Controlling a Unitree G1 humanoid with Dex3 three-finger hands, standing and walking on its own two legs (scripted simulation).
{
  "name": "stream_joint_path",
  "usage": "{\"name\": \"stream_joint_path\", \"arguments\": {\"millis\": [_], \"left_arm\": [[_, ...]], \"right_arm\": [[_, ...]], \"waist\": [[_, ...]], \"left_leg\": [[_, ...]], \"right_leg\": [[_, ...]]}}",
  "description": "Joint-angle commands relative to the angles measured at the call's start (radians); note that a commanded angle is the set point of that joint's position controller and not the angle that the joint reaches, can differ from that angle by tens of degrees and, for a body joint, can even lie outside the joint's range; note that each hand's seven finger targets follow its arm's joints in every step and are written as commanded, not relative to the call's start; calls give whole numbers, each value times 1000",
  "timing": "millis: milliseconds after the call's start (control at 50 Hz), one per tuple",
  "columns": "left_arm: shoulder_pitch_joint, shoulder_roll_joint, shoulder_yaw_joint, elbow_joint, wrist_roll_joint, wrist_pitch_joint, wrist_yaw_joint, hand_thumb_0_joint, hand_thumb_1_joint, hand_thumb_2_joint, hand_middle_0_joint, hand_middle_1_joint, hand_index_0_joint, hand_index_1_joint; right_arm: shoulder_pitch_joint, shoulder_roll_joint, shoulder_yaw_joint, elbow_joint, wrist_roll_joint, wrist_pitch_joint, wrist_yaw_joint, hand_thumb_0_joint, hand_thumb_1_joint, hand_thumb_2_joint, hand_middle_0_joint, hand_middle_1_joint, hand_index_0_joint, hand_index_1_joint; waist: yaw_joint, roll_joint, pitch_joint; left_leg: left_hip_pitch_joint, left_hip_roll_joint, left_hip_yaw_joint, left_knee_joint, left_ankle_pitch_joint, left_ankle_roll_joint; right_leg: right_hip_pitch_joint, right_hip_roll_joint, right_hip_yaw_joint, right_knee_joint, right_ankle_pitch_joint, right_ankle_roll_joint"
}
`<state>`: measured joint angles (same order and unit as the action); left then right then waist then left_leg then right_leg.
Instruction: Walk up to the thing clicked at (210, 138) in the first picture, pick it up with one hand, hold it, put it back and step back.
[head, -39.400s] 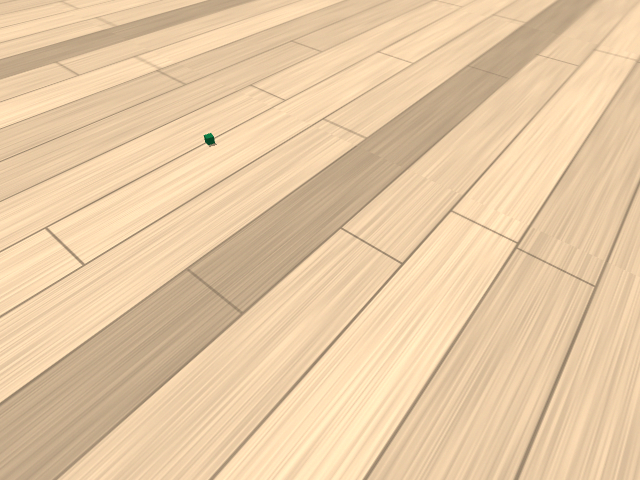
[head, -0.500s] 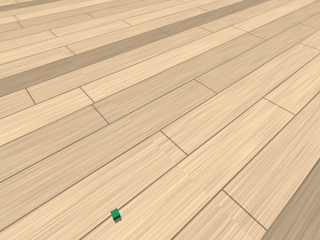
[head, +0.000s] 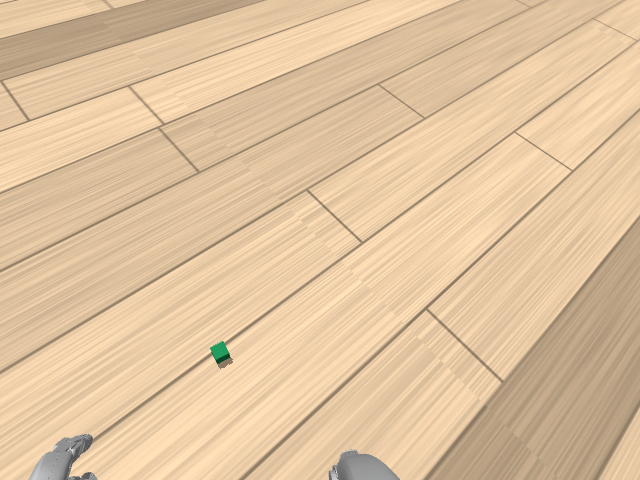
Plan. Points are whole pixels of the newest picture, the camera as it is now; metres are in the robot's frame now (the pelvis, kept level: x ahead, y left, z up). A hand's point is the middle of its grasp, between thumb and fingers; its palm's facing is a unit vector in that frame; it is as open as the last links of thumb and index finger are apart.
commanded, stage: step back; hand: left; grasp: from above
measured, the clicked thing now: (220, 352) +0.51 +0.22 -0.74
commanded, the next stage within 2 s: none
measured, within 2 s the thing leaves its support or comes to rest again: neither
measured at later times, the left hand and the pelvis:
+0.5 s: hand out of the picture +0.02 +0.23 -0.13, palm faces -0.05 -0.91 -0.41, open 7.4 cm; pelvis -0.09 -0.02 +0.00, yaw -4 degrees
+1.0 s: hand out of the picture -0.15 +0.27 -0.15, palm faces +0.01 -0.94 -0.35, open 7.4 cm; pelvis -0.24 +0.00 +0.01, yaw -1 degrees
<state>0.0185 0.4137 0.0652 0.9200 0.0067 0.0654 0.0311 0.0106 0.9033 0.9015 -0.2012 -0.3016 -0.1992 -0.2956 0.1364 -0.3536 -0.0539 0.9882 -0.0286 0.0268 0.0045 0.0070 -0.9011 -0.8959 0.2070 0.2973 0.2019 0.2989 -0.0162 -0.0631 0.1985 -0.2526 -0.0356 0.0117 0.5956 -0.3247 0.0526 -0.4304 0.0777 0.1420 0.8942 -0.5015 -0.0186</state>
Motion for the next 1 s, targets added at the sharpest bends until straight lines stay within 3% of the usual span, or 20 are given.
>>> {"name": "stream_joint_path", "arguments": {"millis": [0, 180, 220, 300, 320, 340, 360, 380, 460, 580, 660, 700, 720, 740, 760, 780, 800, 840, 860, 980], "left_arm": [[78, 146, 33, -70, -4, -12, 11, 0, 900, 900, -200, -300, -200, -300], [84, 142, 51, -131, 9, -28, 0, 0, 900, 900, -200, -300, -200, -300], [120, 135, 54, -125, 14, -32, -4, 0, 900, 900, -200, -300, -200, -300], [208, 135, 64, -86, 25, -49, -10, 0, 900, 900, -200, -300, -200, -300], [213, 180, 76, -91, 33, -56, -9, 0, 900, 900, -200, -300, -200, -300], [178, 233, 88, -112, 28, -59, -11, 0, 900, 900, -200, -300, -200, -300], [121, 294, 95, -145, 29, -56, -13, 0, 900, 900, -200, -300, -200, -300], [86, 274, 95, -169, 32, -59, -11, 0, 900, 900, -200, -300, -200, -300], [30, 160, 74, -195, 21, -56, -2, 0, 900, 900, -200, -300, -200, -300], [144, 159, 77, -213, 29, -45, 1, 0, 900, 900, -200, -300, -200, -300], [109, 189, 76, -231, 29, -29, -4, 0, 900, 900, -200, -300, -200, -300], [76, 206, 72, -239, 19, -18, -10, 0, 900, 900, -200, -300, -200, -300], [87, 184, 66, -241, 17, -13, -14, 0, 900, 900, -200, -300, -200, -300], [95, 150, 57, -248, 13, -13, -17, 0, 900, 900, -200, -300, -200, -300], [41, 158, 66, -257, 12, -19, -10, 0, 900, 900, -200, -300, -200, -300], [7, 184, 85, -253, 28, -19, 0, 0, 900, 900, -200, -300, -200, -300], [33, 197, 86, -231, 29, -18, -3, 0, 900, 900, -200, -300, -200, -300], [132, 154, 81, -180, 2, -15, -9, 0, 900, 900, -200, -300, -200, -300], [175, 149, 79, -168, -1, -12, -12, 0, 900, 900, -200, -300, -200, -300], [164, 135, 66, -189, 14, -28, -7, 0, 900, 900, -200, -300, -200, -300]], "right_arm": [[-52, -267, -60, -117, -9, -24, -45, 0, -900, -900, 200, 300, 200, 300], [51, -256, -67, -152, 7, -20, -49, 0, -900, -900, 200, 300, 200, 300], [11, -270, -69, -165, 8, -17, -44, 0, -900, -900, 200, 300, 200, 300], [-54, -269, -61, -180, 19, -8, -33, 0, -900, -900, 200, 300, 200, 300], [-53, -239, -51, -184, 29, -8, -30, 0, -900, -900, 200, 300, 200, 300], [-56, -201, -38, -194, 33, -6, -27, 0, -900, -900, 200, 300, 200, 300], [-67, -202, -46, -190, 28, 6, -37, 0, -900, -900, 200, 300, 200, 300], [-37, -229, -56, -173, 21, 11, -39, 0, -900, -900, 200, 300, 200, 300], [52, -216, -37, -128, 33, 6, -35, 0, -900, -900, 200, 300, 200, 300], [47, -216, -27, -164, 25, -8, -44, 0, -900, -900, 200, 300, 200, 300], [111, -216, -39, -146, 15, -11, -33, 0, -900, -900, 200, 300, 200, 300], [190, -212, -49, -113, 8, -11, -25, 0, -900, -900, 200, 300, 200, 300], [177, -230, -56, -120, -1, -12, -25, 0, -900, -900, 200, 300, 200, 300], [160, -295, -72, -133, -21, -15, -23, 0, -900, -900, 200, 300, 200, 300], [71, -387, -86, -162, -24, -12, -15, 0, -900, -900, 200, 300, 200, 300], [17, -422, -94, -188, -17, -18, -19, 0, -900, -900, 200, 300, 200, 300], [-45, -377, -83, -199, -18, -29, -29, 0, -900, -900, 200, 300, 200, 300], [-99, -271, -45, -212, -29, -32, -31, 0, -900, -900, 200, 300, 200, 300], [-90, -255, -46, -208, -22, -33, -34, 0, -900, -900, 200, 300, 200, 300], [54, -254, -63, -198, 6, -27, -41, 0, -900, -900, 200, 300, 200, 300]], "waist": [[24, 232, -251], [-35, 174, -256], [-12, 193, -269], [38, 131, -274], [36, 35, -295], [35, -130, -245], [61, -231, -188], [42, -175, -136], [-1, -45, -156], [68, -96, -268], [38, -136, -305], [-8, -101, -312], [-10, -32, -281], [-12, 141, -274], [-21, 331, -201], [-48, 350, -155], [-6, 273, -135], [67, 159, -130], [80, 160, -135], [-16, 221, -237]], "left_leg": [[211, 264, -231, -145, 815, 81], [286, 280, -223, -99, 685, 138], [239, 300, -235, -96, 579, 161], [52, 240, -191, -21, 349, 89], [-53, 177, -154, 54, 239, 39], [-177, 19, -74, 202, 1, -28], [-147, -71, -78, 442, -313, -52], [-123, -52, -152, 566, -317, -61], [-180, -113, -179, 604, -163, -64], [-242, -42, -119, 353, -218, -99], [-67, 1, -48, 66, -138, -62], [86, -7, -3, -125, 49, -33], [95, 35, -78, -195, 104, -11], [139, 213, -323, -255, 83, 51], [3, 398, -522, -328, 130, 168], [-167, 482, -619, -366, 130, 274], [-185, 464, -544, -336, 203, 264], [-97, 263, -260, -252, 403, 145], [-51, 229, -216, -245, 380, 106], [290, 281, -228, -127, 544, 191]], "right_leg": [[-79, 20, 66, 234, 4, -4], [-19, -31, -22, -28, 27, 33], [47, -58, -57, -128, 39, 22], [270, -62, -69, -453, 321, -21], [336, -153, 67, -455, 459, -55], [313, -291, 265, -521, 507, -146], [122, -457, 426, -587, 539, -303], [39, -463, 443, -590, 525, -312], [153, -252, 104, -510, 616, -161], [442, -312, 121, -452, 654, -219], [369, -302, 104, -421, 577, -175], [253, -270, 68, -383, 467, -124], [183, -231, 53, -356, 356, -77], [21, -134, -4, -219, 183, -28], [-66, 16, -109, 2, -82, 11], [-1, 5, 23, 227, -137, 24], [18, -1, 63, 337, -91, 17], [-44, 55, 78, 396, 14, 3], [-66, 63, 72, 399, 51, -1], [-114, 2, 20, 154, -2, 72]]}}
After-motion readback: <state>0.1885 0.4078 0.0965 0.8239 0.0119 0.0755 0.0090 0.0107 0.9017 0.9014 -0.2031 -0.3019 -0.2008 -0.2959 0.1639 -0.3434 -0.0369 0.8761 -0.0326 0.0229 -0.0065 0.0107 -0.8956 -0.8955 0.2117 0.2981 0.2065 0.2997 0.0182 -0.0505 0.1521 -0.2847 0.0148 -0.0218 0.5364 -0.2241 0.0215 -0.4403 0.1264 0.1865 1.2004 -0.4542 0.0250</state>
